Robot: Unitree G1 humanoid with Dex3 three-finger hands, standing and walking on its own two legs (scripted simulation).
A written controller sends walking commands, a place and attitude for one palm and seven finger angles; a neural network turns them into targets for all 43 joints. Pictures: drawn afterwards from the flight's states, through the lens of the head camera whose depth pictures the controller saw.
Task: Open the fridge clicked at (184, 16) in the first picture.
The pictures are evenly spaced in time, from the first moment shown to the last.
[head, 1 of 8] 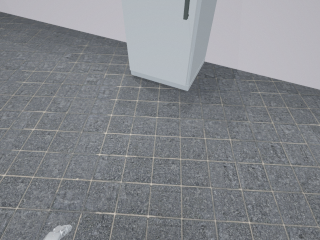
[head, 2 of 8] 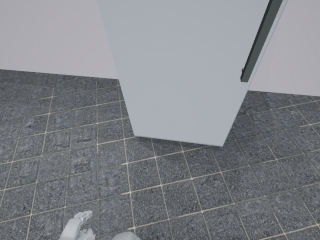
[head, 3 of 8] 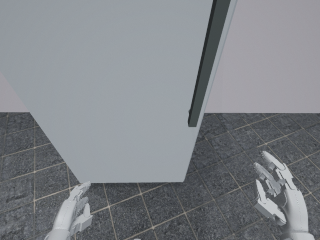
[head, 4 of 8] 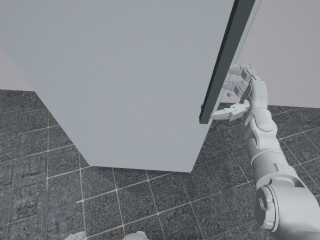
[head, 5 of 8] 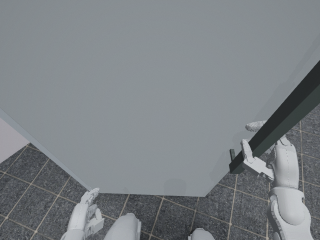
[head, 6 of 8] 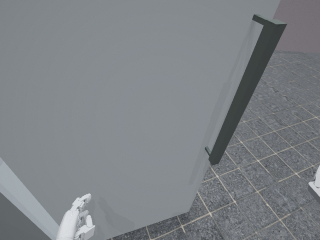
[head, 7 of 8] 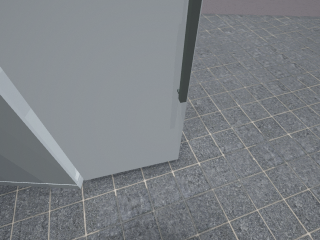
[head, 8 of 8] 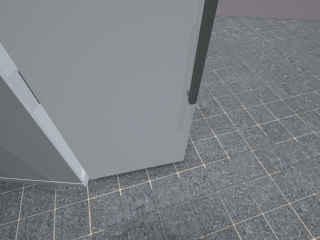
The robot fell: no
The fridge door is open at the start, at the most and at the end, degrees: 0 80 73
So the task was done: yes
